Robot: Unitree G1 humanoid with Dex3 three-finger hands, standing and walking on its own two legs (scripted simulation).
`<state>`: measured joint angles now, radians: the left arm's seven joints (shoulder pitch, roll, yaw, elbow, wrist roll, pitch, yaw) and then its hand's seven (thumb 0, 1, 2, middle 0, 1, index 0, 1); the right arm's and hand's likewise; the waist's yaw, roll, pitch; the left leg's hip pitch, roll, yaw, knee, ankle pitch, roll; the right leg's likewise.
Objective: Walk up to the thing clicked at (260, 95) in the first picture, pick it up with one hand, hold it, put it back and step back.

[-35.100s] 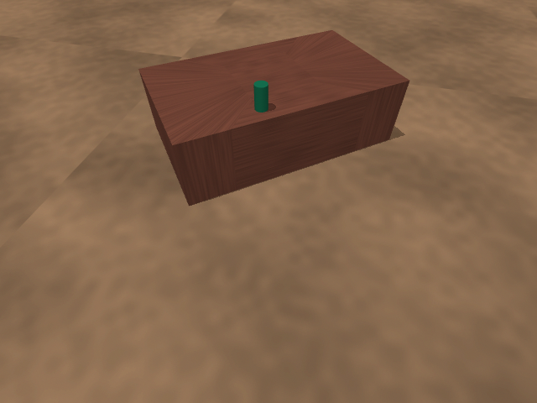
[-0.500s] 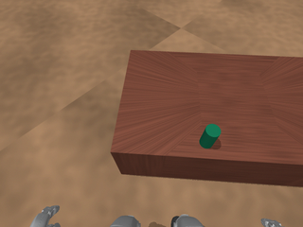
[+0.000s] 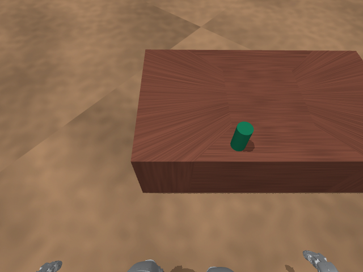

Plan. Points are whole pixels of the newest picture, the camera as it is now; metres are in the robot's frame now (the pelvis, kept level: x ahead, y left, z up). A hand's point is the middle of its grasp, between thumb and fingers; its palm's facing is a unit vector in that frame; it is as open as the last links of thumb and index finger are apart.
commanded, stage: step back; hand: right
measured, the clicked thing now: (241, 137) +0.62 -0.24 -0.30
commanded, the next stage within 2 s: none
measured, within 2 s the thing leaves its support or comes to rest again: neither
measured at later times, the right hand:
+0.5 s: hand out of the picture -0.05 -0.26 -0.12, palm faces -0.09 +0.89 -0.44, open 7.4 cm
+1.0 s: hand out of the picture -0.20 -0.34 -0.14, palm faces -0.01 +0.92 -0.39, open 7.4 cm
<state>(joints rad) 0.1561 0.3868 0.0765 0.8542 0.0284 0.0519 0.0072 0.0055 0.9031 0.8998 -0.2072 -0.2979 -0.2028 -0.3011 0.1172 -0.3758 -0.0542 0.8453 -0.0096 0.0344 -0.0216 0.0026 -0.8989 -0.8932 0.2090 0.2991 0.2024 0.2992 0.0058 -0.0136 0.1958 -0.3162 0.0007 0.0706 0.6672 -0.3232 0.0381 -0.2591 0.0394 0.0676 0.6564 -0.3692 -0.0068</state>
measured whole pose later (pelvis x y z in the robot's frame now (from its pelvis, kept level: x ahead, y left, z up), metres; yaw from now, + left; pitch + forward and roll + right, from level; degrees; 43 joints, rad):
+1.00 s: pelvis -0.30 -0.06 +0.01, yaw +0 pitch -1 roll +3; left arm 0.23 0.35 0.07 0.83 0.05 0.07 -0.01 0.01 0.90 0.90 -0.21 -0.30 -0.21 -0.30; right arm 0.20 -0.42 -0.05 0.85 0.00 0.05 -0.04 0.00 -0.90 -0.89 0.21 0.30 0.20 0.30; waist 0.02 0.01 0.10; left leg -0.52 -0.11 -0.12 1.15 -0.44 -0.01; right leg -0.30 -0.03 0.04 0.64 -0.31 -0.02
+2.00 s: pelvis -0.46 -0.10 +0.01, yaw +4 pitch -2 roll +0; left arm 0.21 0.42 0.06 0.97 0.02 -0.02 -0.01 0.01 0.90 0.90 -0.21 -0.30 -0.20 -0.30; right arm 0.25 -0.35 -0.06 0.97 -0.03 -0.01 0.03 0.00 -0.90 -0.89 0.21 0.30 0.20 0.30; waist -0.01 -0.01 0.07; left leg -0.21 0.00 -0.03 0.54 -0.30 0.00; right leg -0.36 -0.03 -0.03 0.77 -0.45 -0.02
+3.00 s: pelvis -0.43 -0.09 +0.03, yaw +6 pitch -3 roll +0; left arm 0.08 0.35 0.00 1.14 0.01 -0.02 -0.01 0.00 0.90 0.90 -0.21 -0.30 -0.20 -0.30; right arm 0.06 -0.35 -0.01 1.12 0.00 -0.01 0.01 0.00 -0.90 -0.89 0.21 0.30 0.20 0.30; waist 0.01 0.01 0.06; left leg -0.08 0.02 0.00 0.33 -0.20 -0.02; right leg -0.11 -0.05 -0.06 0.33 -0.17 0.02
